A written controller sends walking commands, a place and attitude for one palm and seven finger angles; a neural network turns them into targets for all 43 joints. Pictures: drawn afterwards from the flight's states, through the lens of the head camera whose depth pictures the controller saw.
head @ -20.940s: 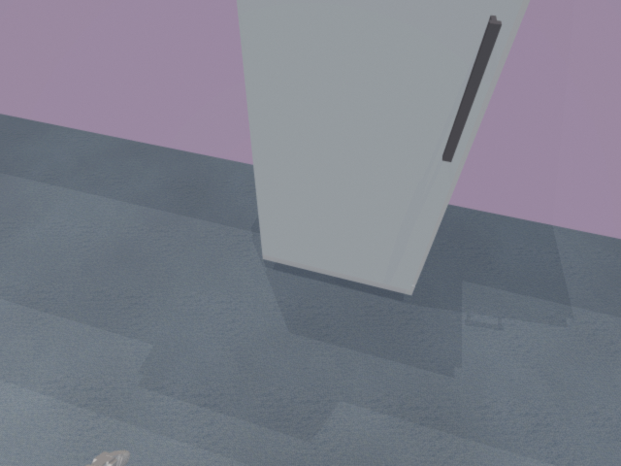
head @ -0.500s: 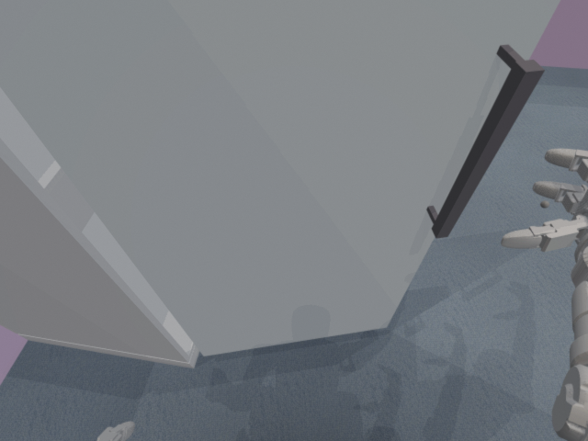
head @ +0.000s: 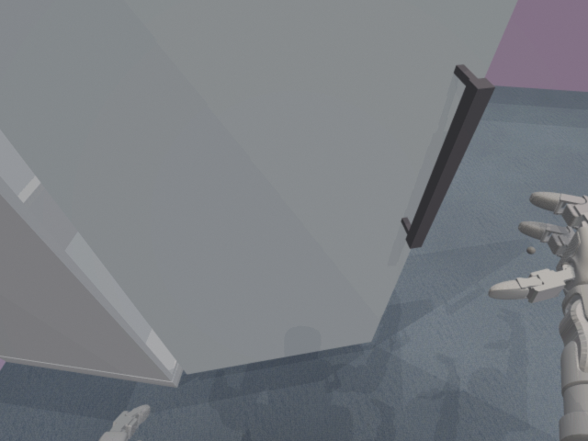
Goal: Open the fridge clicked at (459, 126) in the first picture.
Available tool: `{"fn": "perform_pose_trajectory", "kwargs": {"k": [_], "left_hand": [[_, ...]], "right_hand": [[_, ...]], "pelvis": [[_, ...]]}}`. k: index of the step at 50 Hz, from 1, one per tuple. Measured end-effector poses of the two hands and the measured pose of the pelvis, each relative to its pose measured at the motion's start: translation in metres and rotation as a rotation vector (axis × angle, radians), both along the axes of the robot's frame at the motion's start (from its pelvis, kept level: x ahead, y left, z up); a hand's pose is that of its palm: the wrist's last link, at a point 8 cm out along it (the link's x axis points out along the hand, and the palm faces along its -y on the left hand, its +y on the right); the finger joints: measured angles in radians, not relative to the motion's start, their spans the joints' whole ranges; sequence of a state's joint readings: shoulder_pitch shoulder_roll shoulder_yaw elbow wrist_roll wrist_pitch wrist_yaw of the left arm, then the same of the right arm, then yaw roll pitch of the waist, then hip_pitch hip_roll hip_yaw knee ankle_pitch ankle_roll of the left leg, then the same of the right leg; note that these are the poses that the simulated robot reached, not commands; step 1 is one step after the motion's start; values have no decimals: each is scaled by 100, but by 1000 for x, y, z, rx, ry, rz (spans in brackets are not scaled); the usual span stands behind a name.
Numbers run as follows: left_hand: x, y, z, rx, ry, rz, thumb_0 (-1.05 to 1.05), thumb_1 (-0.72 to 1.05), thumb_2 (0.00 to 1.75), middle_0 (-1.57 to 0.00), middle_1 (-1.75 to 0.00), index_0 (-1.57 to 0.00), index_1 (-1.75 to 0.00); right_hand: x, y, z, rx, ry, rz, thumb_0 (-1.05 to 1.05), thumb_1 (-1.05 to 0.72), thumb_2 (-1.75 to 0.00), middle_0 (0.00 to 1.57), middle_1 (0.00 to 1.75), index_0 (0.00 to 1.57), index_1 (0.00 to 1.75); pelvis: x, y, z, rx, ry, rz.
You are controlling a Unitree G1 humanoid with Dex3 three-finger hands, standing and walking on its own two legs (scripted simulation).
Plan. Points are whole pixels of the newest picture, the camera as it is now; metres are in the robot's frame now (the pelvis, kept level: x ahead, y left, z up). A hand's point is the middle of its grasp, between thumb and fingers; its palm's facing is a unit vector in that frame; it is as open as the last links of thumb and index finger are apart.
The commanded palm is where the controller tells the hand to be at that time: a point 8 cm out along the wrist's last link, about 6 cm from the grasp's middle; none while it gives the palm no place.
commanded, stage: slip the hand off the handle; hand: right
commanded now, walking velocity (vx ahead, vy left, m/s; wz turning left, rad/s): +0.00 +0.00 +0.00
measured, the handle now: (434, 172) +0.49 -0.17 +0.11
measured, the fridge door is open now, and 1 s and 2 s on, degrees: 72 72 72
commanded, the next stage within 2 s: draw the hand back to the body in 0.28 s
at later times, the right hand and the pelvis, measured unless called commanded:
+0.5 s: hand (548, 285) +0.30 -0.26 +0.11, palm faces +0.15 +0.99 -0.05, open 14.7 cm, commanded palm +0.25 -0.32 +0.12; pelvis -0.02 +0.02 +0.00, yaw -3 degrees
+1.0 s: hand out of the picture +0.23 -0.27 +0.14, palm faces +0.22 +0.96 -0.16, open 14.3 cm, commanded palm +0.18 -0.31 +0.15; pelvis -0.02 +0.02 +0.01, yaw -2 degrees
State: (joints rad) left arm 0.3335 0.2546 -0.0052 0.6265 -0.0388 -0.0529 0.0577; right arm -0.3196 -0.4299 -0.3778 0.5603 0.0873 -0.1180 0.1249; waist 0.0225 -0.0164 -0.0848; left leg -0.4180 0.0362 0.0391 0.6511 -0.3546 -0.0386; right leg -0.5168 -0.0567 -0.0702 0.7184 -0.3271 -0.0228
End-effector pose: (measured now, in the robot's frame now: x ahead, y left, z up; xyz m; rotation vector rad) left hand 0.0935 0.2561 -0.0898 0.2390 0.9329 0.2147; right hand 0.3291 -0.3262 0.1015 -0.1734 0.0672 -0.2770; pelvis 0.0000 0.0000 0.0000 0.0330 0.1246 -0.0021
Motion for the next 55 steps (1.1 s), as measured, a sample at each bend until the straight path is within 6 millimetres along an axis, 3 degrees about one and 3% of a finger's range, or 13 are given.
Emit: {"fn": "perform_pose_trajectory", "kwargs": {"k": [8,15,21,28,32,37,46,55], "left_hand": [[33,-10,10,-12,-119,-68,1,90,90,-21,-30,-21,-30],[46,-8,18,-5,-183,-110,1,90,90,-21,-30,-21,-30],[44,-1,17,15,-183,-132,1,90,90,-21,-30,-21,-30],[30,14,19,38,-210,-83,1,90,90,-21,-30,-21,-30],[23,23,24,34,-252,-54,1,90,90,-21,-30,-21,-30],[19,27,27,21,-280,-63,1,90,90,-21,-30,-20,-30],[42,3,36,8,-349,-137,1,90,90,-21,-30,-20,-30],[71,-30,47,-24,-376,-208,1,90,90,-21,-30,-21,-30]], "right_hand": [[-30,-3,3,16,26,-21,-2,54,-20,25,115,25,115],[-60,-4,2,19,30,-39,-2,54,-20,25,115,25,115],[-67,-2,6,4,19,-39,-2,54,-20,25,115,25,115],[-60,17,28,154,-126,263,-2,54,-20,25,115,25,114],[-65,10,37,167,-131,326,-2,54,-20,25,115,25,115],[-90,-2,33,168,-77,283,-2,55,-20,25,115,25,115],[-127,14,34,137,-139,271,-2,52,-22,25,113,24,113],[-145,12,51,-100,-145,-107,-2,29,-33,24,100,24,100]], "pelvis": [[-7,3,1,-4,-30,-17],[-14,10,2,-6,-53,-29],[-20,18,2,-6,-64,-45],[-20,24,2,-10,-86,-33],[-19,25,2,-16,-89,-15],[-21,23,1,-20,-89,-9],[-24,18,4,-11,-118,-29],[-21,13,15,-17,-151,-27]]}}
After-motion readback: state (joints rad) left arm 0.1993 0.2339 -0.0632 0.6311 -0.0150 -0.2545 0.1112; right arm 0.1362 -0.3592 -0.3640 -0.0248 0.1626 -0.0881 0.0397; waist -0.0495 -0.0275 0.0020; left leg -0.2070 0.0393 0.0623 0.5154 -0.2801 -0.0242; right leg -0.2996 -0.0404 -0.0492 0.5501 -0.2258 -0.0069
